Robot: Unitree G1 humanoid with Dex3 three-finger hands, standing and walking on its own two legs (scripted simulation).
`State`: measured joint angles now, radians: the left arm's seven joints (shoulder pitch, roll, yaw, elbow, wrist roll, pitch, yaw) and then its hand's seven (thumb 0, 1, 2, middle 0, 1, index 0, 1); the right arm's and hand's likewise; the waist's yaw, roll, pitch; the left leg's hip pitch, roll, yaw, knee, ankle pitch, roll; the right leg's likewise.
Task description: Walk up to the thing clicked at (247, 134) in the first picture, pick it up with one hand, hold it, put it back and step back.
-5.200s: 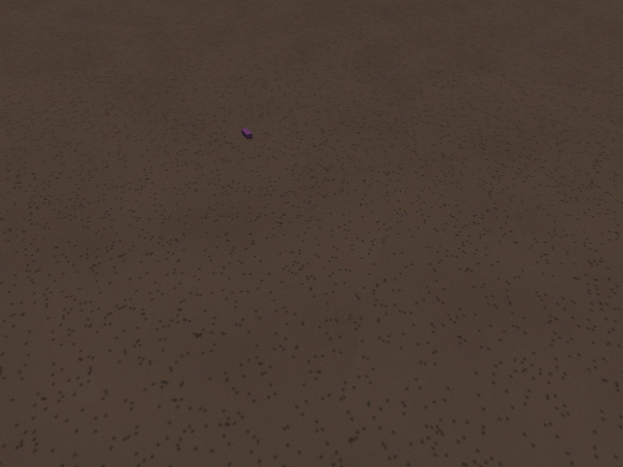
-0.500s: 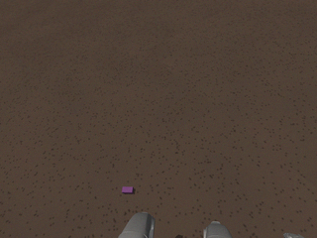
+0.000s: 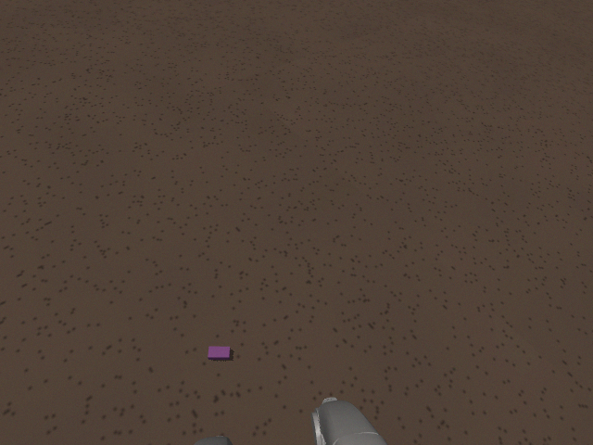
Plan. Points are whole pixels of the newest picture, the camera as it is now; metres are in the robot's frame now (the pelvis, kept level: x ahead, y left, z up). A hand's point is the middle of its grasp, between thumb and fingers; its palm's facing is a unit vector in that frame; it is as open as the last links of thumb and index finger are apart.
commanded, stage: walk up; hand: left
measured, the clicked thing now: (219, 353) +0.43 +0.16 -0.73
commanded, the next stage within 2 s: stand in 1.96 s
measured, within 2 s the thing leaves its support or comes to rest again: neither
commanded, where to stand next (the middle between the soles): +0.09 -0.09 m, yaw -1 degrees
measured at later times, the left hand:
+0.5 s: hand (155, 416) +0.18 +0.19 -0.13, palm faces -0.09 -0.92 -0.39, open 7.4 cm
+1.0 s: hand out of the picture +0.11 +0.17 -0.13, palm faces -0.04 -0.94 -0.33, open 7.4 cm
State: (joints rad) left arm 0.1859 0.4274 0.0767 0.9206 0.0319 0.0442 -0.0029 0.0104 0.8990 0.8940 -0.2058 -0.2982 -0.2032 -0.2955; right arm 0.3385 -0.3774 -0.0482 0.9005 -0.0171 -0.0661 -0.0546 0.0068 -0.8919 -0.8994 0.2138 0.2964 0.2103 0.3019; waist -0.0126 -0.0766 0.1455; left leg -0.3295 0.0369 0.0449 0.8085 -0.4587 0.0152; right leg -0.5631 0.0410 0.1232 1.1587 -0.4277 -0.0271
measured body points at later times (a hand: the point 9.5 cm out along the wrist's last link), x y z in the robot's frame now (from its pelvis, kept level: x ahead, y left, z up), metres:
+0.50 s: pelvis +0.02 -0.06 +0.00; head +0.05 -0.07 +0.44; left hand +0.18 +0.24 -0.11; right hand +0.06 -0.38 -0.13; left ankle +0.05 +0.07 -0.71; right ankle +0.06 -0.19 -0.71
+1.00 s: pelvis +0.01 -0.07 +0.02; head +0.03 -0.08 +0.47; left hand +0.11 +0.22 -0.11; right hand +0.09 -0.39 -0.10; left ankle +0.05 +0.06 -0.71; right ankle +0.06 -0.19 -0.71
